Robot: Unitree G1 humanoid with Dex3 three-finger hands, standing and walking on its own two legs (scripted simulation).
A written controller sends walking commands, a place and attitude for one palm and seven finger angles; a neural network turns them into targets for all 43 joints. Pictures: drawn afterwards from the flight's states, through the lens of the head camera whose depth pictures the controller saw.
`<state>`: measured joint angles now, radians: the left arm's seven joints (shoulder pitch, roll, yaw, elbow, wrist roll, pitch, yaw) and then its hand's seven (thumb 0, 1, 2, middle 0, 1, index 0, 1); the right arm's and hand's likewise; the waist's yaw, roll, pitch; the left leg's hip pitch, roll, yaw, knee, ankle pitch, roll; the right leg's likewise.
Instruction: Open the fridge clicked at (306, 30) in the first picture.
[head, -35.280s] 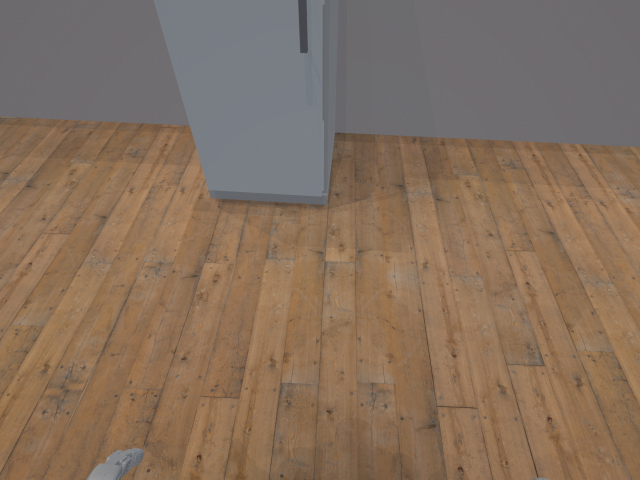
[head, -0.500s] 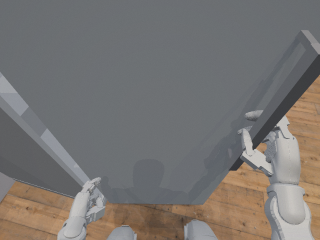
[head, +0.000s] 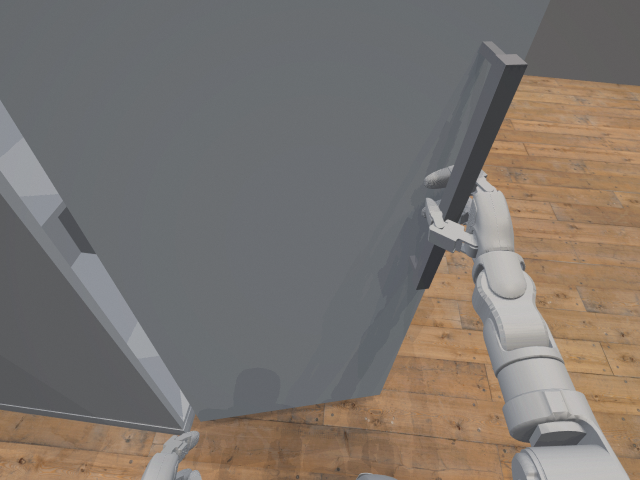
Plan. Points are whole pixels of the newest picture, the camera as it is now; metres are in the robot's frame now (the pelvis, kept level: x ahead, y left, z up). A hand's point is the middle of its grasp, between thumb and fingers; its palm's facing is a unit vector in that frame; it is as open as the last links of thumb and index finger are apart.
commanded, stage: stop walking and hold the door back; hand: right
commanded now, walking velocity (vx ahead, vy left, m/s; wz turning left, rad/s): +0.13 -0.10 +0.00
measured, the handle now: (447, 192) +0.43 -0.14 +0.15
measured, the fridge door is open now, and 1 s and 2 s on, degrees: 74 72 71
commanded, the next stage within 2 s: loosen the grip on the handle in 0.74 s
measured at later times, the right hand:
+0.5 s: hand (437, 223) +0.40 -0.13 +0.13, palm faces -0.12 +0.98 -0.13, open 5.7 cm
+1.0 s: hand (446, 221) +0.40 -0.14 +0.13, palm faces -0.08 +0.99 -0.10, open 7.0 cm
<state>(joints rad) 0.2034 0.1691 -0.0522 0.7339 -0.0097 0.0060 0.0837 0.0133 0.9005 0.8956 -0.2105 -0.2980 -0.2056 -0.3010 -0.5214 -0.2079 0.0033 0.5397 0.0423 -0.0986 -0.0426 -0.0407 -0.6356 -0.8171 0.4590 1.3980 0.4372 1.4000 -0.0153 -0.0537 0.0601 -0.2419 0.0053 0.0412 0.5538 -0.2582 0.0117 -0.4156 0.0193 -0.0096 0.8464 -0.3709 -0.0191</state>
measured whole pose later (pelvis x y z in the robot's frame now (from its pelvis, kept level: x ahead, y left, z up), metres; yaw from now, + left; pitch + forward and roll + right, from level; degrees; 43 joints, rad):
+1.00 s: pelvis +0.02 -0.02 +0.01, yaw +4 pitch +0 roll +0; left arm 0.22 0.22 0.01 0.64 -0.02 -0.09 0.02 0.01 0.90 0.90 -0.21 -0.30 -0.20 -0.30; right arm -0.39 -0.22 -0.10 0.44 0.08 -0.12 0.07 -0.03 -0.47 -0.71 0.46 1.39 0.39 1.38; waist 0.02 0.02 -0.02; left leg -0.30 0.03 0.01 0.56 -0.27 -0.02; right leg -0.32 -0.04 -0.05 0.53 -0.22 0.02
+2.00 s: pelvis +0.04 -0.04 -0.01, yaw +6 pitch +4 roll +1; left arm 0.24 0.23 -0.02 0.62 -0.04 -0.13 0.06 0.01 0.90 0.90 -0.21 -0.30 -0.20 -0.30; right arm -0.21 -0.31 -0.17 0.33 0.15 -0.23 0.20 -0.01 0.55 -0.20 0.25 1.15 0.25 1.15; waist -0.02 -0.01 -0.07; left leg -0.40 0.02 -0.02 0.68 -0.35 -0.04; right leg -0.45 0.01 0.02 0.73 -0.35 -0.02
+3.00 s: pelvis +0.02 -0.02 -0.01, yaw +4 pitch +1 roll +2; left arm 0.24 0.26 -0.04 0.61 -0.04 -0.24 0.10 0.02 0.90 0.90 -0.21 -0.30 -0.20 -0.30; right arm 0.17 -0.35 -0.27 0.00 0.27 -0.24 0.31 -0.01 0.55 -0.20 0.25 1.15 0.25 1.15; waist -0.05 -0.04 -0.06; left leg -0.39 -0.01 0.04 0.73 -0.37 0.00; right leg -0.45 -0.02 0.07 0.77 -0.35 0.02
